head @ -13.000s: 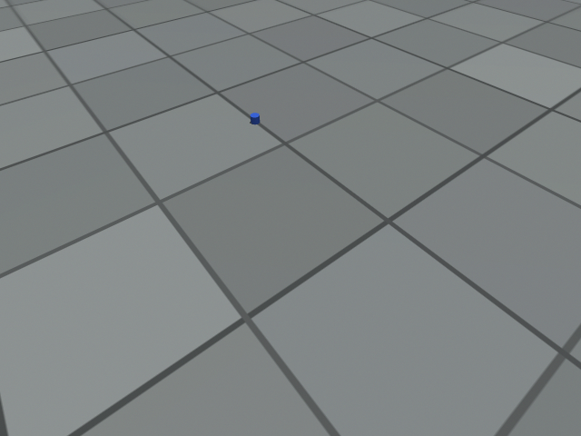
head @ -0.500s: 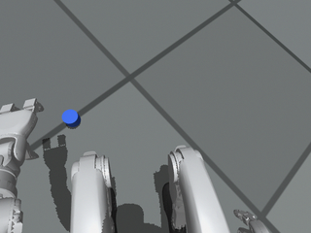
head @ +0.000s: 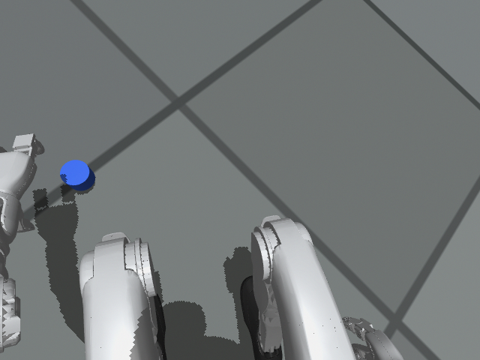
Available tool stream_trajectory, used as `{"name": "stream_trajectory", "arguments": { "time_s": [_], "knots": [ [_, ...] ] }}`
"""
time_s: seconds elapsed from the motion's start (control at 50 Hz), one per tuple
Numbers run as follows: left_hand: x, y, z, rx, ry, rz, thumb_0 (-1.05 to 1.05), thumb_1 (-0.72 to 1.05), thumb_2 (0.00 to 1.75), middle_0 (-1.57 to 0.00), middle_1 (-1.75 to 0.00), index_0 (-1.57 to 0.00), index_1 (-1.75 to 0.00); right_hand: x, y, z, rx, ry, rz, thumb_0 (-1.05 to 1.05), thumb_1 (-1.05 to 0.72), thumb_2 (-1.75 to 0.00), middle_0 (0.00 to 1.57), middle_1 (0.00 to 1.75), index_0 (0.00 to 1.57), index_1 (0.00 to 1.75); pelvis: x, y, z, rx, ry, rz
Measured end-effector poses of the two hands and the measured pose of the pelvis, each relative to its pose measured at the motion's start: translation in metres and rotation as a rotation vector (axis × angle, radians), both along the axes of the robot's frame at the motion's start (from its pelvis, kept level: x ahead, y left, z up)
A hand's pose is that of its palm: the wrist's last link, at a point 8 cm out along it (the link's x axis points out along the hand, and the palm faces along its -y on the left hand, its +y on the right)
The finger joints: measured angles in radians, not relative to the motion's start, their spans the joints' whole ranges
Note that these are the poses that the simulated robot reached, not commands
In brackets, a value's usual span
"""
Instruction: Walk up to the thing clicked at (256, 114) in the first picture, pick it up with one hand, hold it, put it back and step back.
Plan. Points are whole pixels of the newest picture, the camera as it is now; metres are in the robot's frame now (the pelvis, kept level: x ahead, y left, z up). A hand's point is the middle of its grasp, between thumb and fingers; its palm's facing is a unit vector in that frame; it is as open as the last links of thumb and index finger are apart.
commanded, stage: rise first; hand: left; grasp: from above
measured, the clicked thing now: (78, 175) +0.49 +0.30 -0.32
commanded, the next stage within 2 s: none
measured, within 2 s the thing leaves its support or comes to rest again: neither
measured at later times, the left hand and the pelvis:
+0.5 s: hand (32, 189) +0.42 +0.33 -0.18, palm faces -0.44 -0.09 -0.89, open 14.2 cm; pelvis +0.01 +0.00 -0.01, yaw -1 degrees
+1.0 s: hand (38, 183) +0.44 +0.33 -0.20, palm faces -0.44 -0.09 -0.90, open 14.2 cm; pelvis +0.01 +0.00 -0.02, yaw -2 degrees
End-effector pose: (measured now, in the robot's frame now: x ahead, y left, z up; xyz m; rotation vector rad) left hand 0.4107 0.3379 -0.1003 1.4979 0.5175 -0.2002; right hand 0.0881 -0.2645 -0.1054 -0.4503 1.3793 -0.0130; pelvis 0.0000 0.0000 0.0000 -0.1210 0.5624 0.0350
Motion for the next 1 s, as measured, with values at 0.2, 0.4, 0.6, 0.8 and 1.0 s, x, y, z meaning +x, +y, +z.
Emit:
{"name": "stream_trajectory", "arguments": {
  "time_s": [0.2, 0.4, 0.6, 0.8, 1.0],
  "knots": [
    [0.011, -0.004, -0.014, -0.001, -0.001, 0.009, 0.01, -0.54, 1.01, -0.09, -0.99, -0.09, -1.0, -0.004, -0.002, -0.003, -0.008, 0.025, -0.007, 0.0, -0.9, -0.9, 0.2, 0.3, 0.2, 0.3, 0.004, 0.001, -0.005, -0.005, 0.003, -0.008],
    [0.016, -0.006, -0.022, -0.009, 0.004, 0.006, 0.01, -0.55, 1.01, -0.08, -1.0, -0.08, -1.01, -0.012, -0.004, -0.003, -0.016, 0.042, -0.007, 0.0, -0.9, -0.9, 0.2, 0.3, 0.2, 0.3, 0.005, 0.001, -0.01, -0.009, -0.002, -0.014],
    [0.019, -0.008, -0.03, -0.004, 0.008, 0.002, 0.01, -0.55, 1.01, -0.08, -1.0, -0.08, -1.01, -0.016, -0.007, -0.008, -0.014, 0.053, 0.004, 0.0, -0.9, -0.9, 0.2, 0.3, 0.2, 0.3, 0.005, -0.001, -0.016, -0.01, -0.01, -0.019],
    [0.025, -0.01, -0.035, -0.01, -0.004, 0.002, 0.01, -0.55, 1.02, -0.09, -1.0, -0.08, -1.01, -0.017, -0.005, -0.009, -0.019, 0.058, 0.009, 0.0, -0.9, -0.9, 0.2, 0.3, 0.2, 0.3, 0.005, 0.0, -0.02, -0.016, -0.014, -0.021],
    [0.03, -0.01, -0.039, -0.01, -0.001, 0.003, 0.01, -0.55, 1.02, -0.09, -0.99, -0.08, -1.01, -0.019, -0.003, -0.008, -0.018, 0.06, 0.019, 0.0, -0.9, -0.9, 0.2, 0.3, 0.2, 0.3, 0.006, 0.001, -0.021, -0.022, -0.015, -0.024]
  ]
}}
